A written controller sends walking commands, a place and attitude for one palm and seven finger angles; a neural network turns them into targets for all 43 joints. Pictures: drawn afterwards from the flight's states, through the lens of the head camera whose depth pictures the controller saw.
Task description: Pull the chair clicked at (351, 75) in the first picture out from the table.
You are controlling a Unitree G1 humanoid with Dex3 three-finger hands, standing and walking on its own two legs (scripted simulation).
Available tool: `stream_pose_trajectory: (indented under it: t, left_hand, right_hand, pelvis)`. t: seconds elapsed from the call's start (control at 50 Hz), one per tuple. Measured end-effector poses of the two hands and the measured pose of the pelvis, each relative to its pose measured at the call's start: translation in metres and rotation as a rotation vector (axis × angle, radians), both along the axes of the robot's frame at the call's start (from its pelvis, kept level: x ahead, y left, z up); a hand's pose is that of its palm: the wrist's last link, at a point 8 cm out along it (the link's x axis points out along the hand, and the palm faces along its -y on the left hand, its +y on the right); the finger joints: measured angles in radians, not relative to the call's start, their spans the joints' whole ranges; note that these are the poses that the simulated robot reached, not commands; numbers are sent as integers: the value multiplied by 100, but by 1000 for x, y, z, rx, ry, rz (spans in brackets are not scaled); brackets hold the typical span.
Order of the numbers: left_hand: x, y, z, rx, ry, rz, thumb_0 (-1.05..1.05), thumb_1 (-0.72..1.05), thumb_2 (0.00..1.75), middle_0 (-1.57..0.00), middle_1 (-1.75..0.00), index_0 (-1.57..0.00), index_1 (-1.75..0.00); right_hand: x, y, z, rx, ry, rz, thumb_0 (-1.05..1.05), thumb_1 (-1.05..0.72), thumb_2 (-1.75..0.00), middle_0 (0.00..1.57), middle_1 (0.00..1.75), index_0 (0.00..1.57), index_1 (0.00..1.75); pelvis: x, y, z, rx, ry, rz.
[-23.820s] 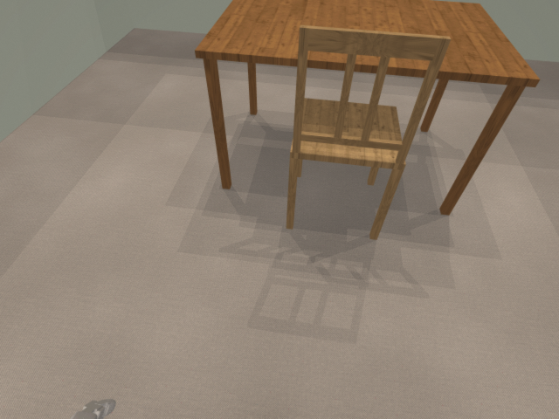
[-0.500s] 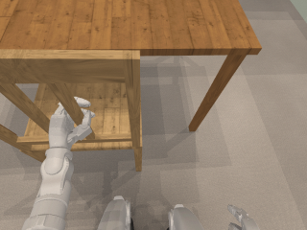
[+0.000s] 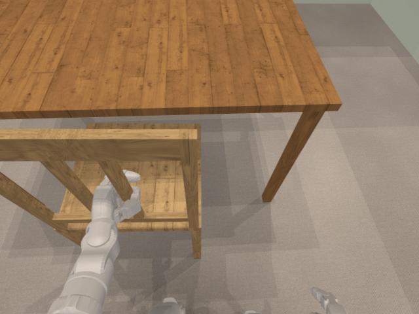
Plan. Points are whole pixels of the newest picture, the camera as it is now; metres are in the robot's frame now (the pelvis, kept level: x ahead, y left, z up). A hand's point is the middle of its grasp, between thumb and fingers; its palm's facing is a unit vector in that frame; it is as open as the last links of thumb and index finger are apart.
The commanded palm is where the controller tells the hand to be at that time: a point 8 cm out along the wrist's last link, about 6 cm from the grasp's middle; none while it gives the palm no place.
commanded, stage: step backward, pulling the chair out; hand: left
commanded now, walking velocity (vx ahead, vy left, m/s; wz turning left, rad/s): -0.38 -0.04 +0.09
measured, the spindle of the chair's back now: (81, 192) +0.36 +0.28 -0.05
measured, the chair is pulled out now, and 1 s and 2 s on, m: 0.03 0.16 0.22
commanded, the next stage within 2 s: none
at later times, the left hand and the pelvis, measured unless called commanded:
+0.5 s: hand (142, 242) +0.26 +0.13 -0.04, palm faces +0.06 -0.99 -0.13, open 5.3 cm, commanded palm +0.24 +0.19 -0.04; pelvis -0.06 -0.01 +0.03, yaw -1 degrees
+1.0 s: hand (148, 262) +0.22 +0.12 -0.04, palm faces -0.01 -0.98 -0.17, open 5.4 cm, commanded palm +0.20 +0.17 -0.04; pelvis -0.11 +0.00 +0.02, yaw +0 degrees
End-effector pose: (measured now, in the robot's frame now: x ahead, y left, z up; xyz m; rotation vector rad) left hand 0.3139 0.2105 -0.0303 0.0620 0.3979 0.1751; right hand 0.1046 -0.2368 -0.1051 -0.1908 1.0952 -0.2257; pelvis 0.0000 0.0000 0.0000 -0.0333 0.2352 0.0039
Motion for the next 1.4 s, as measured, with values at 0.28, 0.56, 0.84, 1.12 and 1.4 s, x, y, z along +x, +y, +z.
stream_pose_trajectory:
  t: [0.28,0.56,0.84,1.12,1.4]
  left_hand:
    - [-22,-6,4,10,51,-56,5,71,74,-28,-108,-49,-145]
    - [-89,-31,7,44,94,-98,4,68,74,-30,-108,-50,-145]
    - [-110,-39,7,75,96,-170,2,66,74,-31,-116,-50,-145]
    - [-114,-41,7,82,96,-128,3,63,78,-32,-117,-50,-145]
    - [-113,-39,7,75,100,-188,3,62,79,-30,-124,-50,-145]
  right_hand:
    - [-51,-28,26,-76,32,-51,0,-90,-90,20,30,20,30]
    - [-84,-25,16,-35,6,-28,0,-90,-90,20,30,20,30]
    - [-116,-28,19,-88,-32,-27,0,-90,-90,20,30,20,30]
    - [-125,-14,5,-4,-34,15,0,-90,-90,20,30,20,30]
    - [-107,-31,18,-116,15,51,1,-90,-90,20,30,20,30]
  pelvis:
    - [-33,-1,21,-8,-120,-19]
    - [-73,-13,25,-7,-186,-3]
    - [-96,1,23,-6,-220,2]
    - [-112,-16,19,-10,-244,3]
    - [-109,5,25,36,-190,34]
